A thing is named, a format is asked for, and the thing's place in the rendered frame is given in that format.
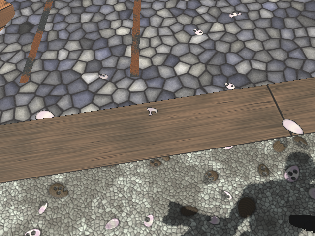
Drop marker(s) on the right robot hand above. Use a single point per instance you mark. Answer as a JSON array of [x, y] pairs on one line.
[[303, 221]]

